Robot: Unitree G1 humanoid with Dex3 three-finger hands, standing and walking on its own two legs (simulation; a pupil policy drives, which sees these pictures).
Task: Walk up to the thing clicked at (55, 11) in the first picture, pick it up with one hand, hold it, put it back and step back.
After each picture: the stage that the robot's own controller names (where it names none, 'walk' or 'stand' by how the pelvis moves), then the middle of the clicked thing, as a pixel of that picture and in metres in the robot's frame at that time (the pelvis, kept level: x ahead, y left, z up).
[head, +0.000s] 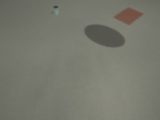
stand; (56, 10) +2.16 +0.34 -0.72
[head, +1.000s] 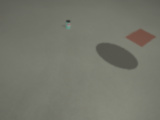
walk; (68, 24) +2.02 +0.09 -0.70
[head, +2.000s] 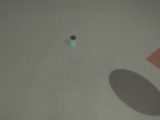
walk; (72, 41) +1.37 +0.01 -0.71
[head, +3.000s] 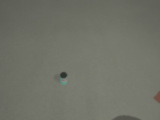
walk; (63, 78) +0.87 +0.08 -0.71
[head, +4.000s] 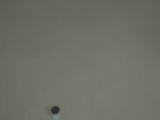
walk; (55, 112) +0.55 +0.15 -0.71
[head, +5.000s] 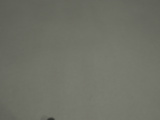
stand; out of the picture +0.40 +0.18 -0.70
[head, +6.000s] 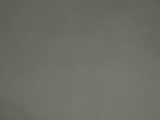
stand; out of the picture +0.35 +0.16 -0.72
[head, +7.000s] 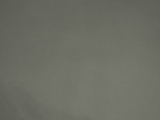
stand; out of the picture +0.33 +0.13 -0.71
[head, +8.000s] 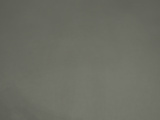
stand; out of the picture +0.31 +0.13 -0.73
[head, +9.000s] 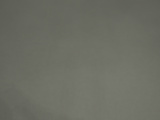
stand; out of the picture +0.29 +0.14 -0.73
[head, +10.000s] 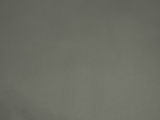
stand; out of the picture +0.29 +0.14 -0.73
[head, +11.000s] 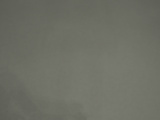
go down; out of the picture +0.31 +0.14 -0.71
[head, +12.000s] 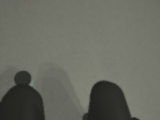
go down; (24, 81) +0.37 +0.19 -0.30
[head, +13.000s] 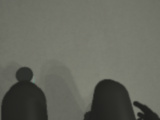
close in; (26, 77) +0.38 +0.19 -0.29
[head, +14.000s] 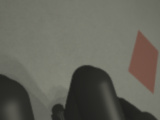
close in; out of the picture +0.36 +0.23 -0.22
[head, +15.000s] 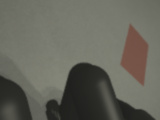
close; out of the picture +0.36 +0.23 -0.22
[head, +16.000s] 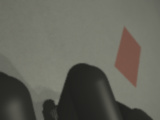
lift; out of the picture +0.35 +0.23 -0.23
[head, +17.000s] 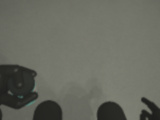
lift; (24, 89) +0.31 +0.18 -0.01
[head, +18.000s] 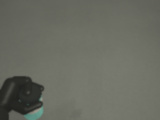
hold; (32, 102) +0.29 +0.16 -0.01
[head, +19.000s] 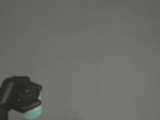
hold; (30, 101) +0.30 +0.17 +0.00
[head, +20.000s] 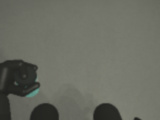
crouch; (27, 82) +0.35 +0.17 -0.08
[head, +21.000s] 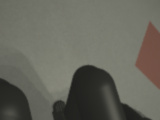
lower; out of the picture +0.37 +0.22 -0.22
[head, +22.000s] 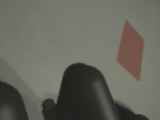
lower; out of the picture +0.39 +0.26 -0.22
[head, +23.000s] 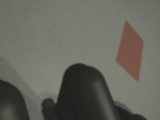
lower; out of the picture +0.39 +0.26 -0.23
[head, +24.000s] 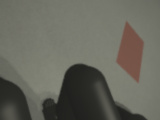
lower; out of the picture +0.39 +0.26 -0.23
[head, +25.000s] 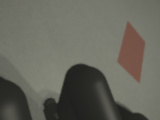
lower; out of the picture +0.38 +0.26 -0.23
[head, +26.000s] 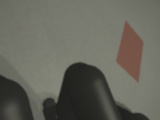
withdraw; out of the picture +0.37 +0.23 -0.23
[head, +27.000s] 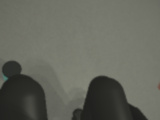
stand; (11, 72) +0.38 +0.21 -0.27
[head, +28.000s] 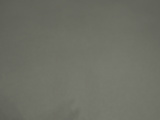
stand; out of the picture +0.31 +0.14 -0.64
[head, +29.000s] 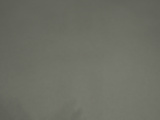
stand; out of the picture +0.32 +0.15 -0.67
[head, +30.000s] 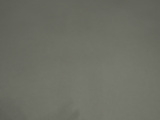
stand; out of the picture +0.32 +0.14 -0.67
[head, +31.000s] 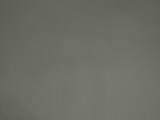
stand; out of the picture +0.35 +0.14 -0.72
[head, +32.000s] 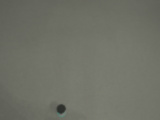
walk; (61, 110) +0.42 +0.09 -0.71
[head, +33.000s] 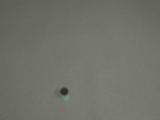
walk; (64, 94) +0.62 +0.16 -0.70
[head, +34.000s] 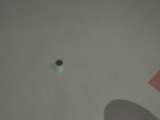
stand; (59, 66) +0.94 +0.16 -0.70
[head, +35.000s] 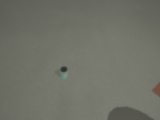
stand; (64, 72) +0.96 +0.14 -0.71
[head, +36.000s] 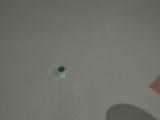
stand; (61, 72) +0.97 +0.17 -0.72
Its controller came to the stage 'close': yes
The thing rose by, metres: 0.71
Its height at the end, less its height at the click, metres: +0.00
